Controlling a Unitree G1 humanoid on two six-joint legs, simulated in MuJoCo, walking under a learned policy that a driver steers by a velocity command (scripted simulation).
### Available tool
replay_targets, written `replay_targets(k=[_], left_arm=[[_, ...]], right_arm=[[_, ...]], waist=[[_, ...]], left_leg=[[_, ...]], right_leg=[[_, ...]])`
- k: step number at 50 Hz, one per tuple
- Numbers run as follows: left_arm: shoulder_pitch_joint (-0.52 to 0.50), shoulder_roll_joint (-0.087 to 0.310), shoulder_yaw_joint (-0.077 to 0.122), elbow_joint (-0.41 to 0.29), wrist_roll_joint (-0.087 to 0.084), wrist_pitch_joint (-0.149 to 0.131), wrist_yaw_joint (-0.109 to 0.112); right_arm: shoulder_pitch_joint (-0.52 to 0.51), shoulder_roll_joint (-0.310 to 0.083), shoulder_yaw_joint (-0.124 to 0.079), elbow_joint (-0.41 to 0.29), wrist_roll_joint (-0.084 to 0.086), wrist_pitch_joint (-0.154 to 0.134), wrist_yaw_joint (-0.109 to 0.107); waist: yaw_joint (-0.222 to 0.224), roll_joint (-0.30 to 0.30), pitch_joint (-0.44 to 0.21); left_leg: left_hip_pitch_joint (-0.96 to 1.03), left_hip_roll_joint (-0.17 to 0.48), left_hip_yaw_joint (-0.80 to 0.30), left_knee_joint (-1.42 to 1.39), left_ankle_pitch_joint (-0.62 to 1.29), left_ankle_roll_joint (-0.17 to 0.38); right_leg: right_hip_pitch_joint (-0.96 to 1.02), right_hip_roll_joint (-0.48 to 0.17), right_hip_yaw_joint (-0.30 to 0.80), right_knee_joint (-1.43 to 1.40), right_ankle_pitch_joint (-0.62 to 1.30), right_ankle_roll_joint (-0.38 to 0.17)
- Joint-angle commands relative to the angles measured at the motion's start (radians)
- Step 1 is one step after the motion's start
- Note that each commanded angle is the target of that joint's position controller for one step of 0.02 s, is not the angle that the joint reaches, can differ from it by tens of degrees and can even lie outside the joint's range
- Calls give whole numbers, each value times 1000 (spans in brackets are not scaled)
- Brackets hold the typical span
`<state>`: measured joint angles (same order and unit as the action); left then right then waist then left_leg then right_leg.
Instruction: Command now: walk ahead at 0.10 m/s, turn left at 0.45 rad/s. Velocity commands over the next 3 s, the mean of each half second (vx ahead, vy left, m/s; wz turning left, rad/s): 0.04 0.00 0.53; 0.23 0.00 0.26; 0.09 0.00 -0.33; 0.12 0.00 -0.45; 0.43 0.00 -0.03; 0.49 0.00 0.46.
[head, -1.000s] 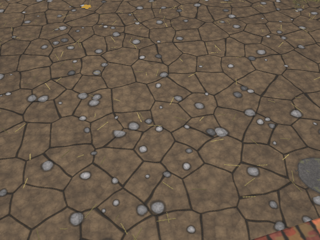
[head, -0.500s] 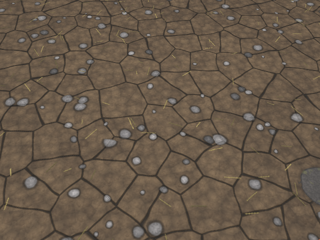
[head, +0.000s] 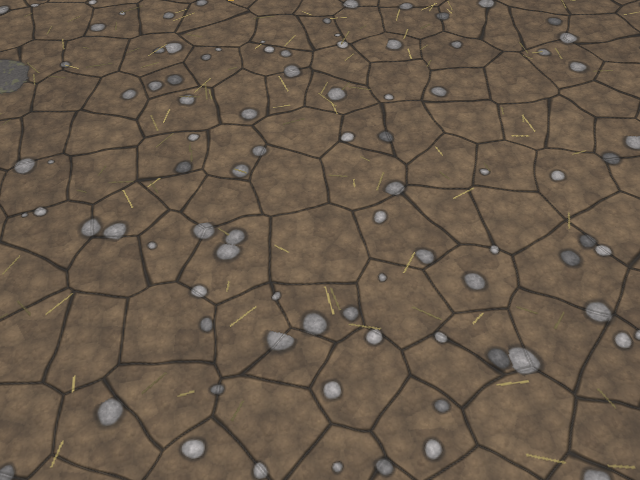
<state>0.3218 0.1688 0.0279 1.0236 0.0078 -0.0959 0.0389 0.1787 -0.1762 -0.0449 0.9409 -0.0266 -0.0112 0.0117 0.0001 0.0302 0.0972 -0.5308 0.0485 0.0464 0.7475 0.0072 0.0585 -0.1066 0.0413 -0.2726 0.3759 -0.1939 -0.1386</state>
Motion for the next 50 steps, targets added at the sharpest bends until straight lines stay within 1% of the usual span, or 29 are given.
replay_targets(k=[1, 5, 6, 7, 8, 9, 10, 11, 12, 13, 15, 17, 22, 26, 29, 32, 33, 34, 35, 36, 37, 38, 39, 40, 42, 45, 48, 49, 50], left_arm=[[46, 128, 29, -31, 2, 2, 15], [22, 147, 53, -41, 10, 29, 23], [8, 145, 55, -48, 8, 39, 24], [-13, 137, 56, -59, 2, 49, 22], [7, 127, 58, -76, 7, 58, 16], [34, 87, 57, -114, 7, 71, 8], [62, 83, 45, -127, 21, 83, 6], [27, 105, 47, -134, 15, 91, 6], [-34, 120, 51, -148, 13, 90, 3], [-78, 139, 57, -161, 24, 90, 0], [-68, 129, 58, -158, 36, 109, -5], [-61, 109, 53, -163, 28, 122, -2], [-122, 120, 52, -213, 24, 136, 2], [-181, 124, 45, -259, 18, 136, 1], [-141, 130, 39, -267, 19, 123, -7], [-51, 130, 33, -259, 14, 105, -20], [16, 126, 32, -241, 9, 99, -20], [86, 129, 33, -217, 13, 92, -20], [154, 180, 48, -194, 32, 79, -25], [194, 258, 72, -179, 48, 58, -23], [68, 217, 62, -205, 63, 46, -17], [-35, 195, 55, -236, 47, 43, -13], [-83, 193, 58, -245, 30, 35, -14], [-93, 191, 59, -242, 22, 23, -19], [-42, 163, 55, -212, 23, 11, -35], [79, 137, 53, -161, 25, 7, -46], [156, 168, 57, -126, 17, 4, -39], [153, 206, 66, -118, 21, 2, -39], [173, 197, 68, -107, 20, 5, -39]], right_arm=[[27, -31, -1, -45, -7, -3, 1], [65, -64, -14, -60, -21, -10, 3], [109, -72, -21, -50, -23, -16, 4], [191, -81, -30, -23, -28, -29, 3], [251, -144, -48, -1, -24, -43, -3], [259, -210, -59, -14, -4, -32, -14], [283, -241, -70, -30, 29, -14, -16], [196, -205, -65, -60, 26, 7, -24], [121, -176, -56, -86, 16, 24, -33], [80, -153, -48, -102, 12, 29, -38], [81, -155, -49, -114, 9, 19, -37], [99, -176, -58, -119, 10, 4, -30], [126, -196, -66, -140, 8, 11, -29], [143, -213, -75, -153, 0, 26, -31], [130, -215, -77, -166, -3, 30, -27], [73, -210, -78, -182, -5, 38, -17], [49, -205, -78, -187, -2, 43, -16], [11, -194, -78, -201, 11, 46, -19], [-117, -185, -74, -254, 21, 44, -23], [-212, -142, -58, -306, 26, 29, -20], [-145, -139, -53, -285, 13, 2, -18], [-40, -167, -60, -232, 13, -9, -7], [41, -182, -66, -195, -2, -16, 9], [82, -178, -66, -172, -18, -21, 20], [69, -155, -58, -166, -23, -13, 36], [-98, -118, -35, -213, -13, -9, 47], [-187, -71, -12, -234, -6, -22, 37], [-183, -68, -8, -234, -3, -28, 28], [-165, -90, -11, -213, -4, -32, 13]], waist=[[8, -114, -65], [-8, -101, -63], [-29, -75, -81], [-74, -11, -116], [-92, 149, -133], [-25, 235, -109], [-50, 181, -235], [-28, 113, -179], [-14, 54, -106], [-2, 22, -100], [7, 28, -138], [7, 7, -178], [-19, 59, -184], [-51, 97, -149], [-44, 120, -187], [5, 138, -172], [44, 127, -150], [89, 86, -115], [154, -94, -43], [182, -352, 4], [80, -237, 36], [-9, -110, 17], [-57, -58, -18], [-69, -55, -48], [-49, -104, -73], [34, -151, -16], [83, -171, -22], [69, -229, 4], [75, -211, 1]], left_leg=[[80, -20, 47, -114, 30, 1], [134, -19, 47, -189, -129, 24], [192, -29, 52, -236, -126, 33], [309, -47, 58, -331, -21, 50], [451, 58, -63, -342, 432, 91], [540, 281, -349, -256, 1011, 236], [510, 353, -436, -333, 832, 347], [433, 322, -440, -395, 448, 356], [350, 268, -420, -456, 189, 318], [327, 222, -399, -478, 87, 276], [308, 170, -349, -468, 160, 244], [330, 147, -339, -444, 229, 227], [367, 112, -399, -450, 30, 190], [374, 96, -494, -501, -316, 170], [336, 90, -514, -533, -500, 169], [146, 57, -495, -566, -639, 147], [63, 40, -485, -565, -670, 129], [-47, -19, -436, -558, -715, 80], [-189, -140, -295, -423, -727, 10], [-300, -234, -180, -56, -550, -19], [-256, -159, -281, 133, -393, -14], [-167, -146, -287, 209, -309, -11], [-104, -142, -254, 260, -244, -17], [-70, -138, -217, 305, -213, -24], [-36, -123, -133, 338, -207, -35], [-73, -80, -53, 174, -225, -54], [84, -95, -29, -91, -243, -76], [135, -89, -41, -210, -274, -70], [166, -98, -37, -307, -248, -69]], right_leg=[[38, -259, 64, -14, 610, -35], [49, -322, 75, 152, 539, -36], [26, -318, 67, 254, 479, -23], [-33, -277, 39, 425, 350, 9], [-200, -164, 12, 711, -30, 51], [-459, 7, 76, 955, -515, 94], [-443, -28, 233, 987, -494, 117], [-474, -53, 255, 997, -427, 135], [-507, -68, 269, 944, -342, 143], [-505, -80, 288, 898, -260, 146], [-456, -67, 284, 862, -177, 154], [-451, -59, 294, 858, -168, 160], [-504, -55, 316, 781, -168, 176], [-503, -34, 329, 592, -182, 182], [-391, -17, 304, 486, -227, 165], [-140, 21, 252, 326, -292, 119], [-29, 27, 232, 215, -252, 91], [84, 44, 204, 109, -179, 68], [84, -10, 342, -13, -323, 32], [67, -290, 738, -215, -532, -46], [-60, -412, 922, -278, -523, -88], [-117, -367, 827, -277, -427, -65], [-117, -319, 730, -258, -302, -38], [-99, -274, 639, -245, -203, -17], [-81, -215, 523, -241, -132, 12], [-5, -206, 490, -238, -3, -3], [-19, -196, 465, -188, 232, -4], [-32, -216, 474, -135, 407, -10], [0, -203, 477, -88, 495, -13]])
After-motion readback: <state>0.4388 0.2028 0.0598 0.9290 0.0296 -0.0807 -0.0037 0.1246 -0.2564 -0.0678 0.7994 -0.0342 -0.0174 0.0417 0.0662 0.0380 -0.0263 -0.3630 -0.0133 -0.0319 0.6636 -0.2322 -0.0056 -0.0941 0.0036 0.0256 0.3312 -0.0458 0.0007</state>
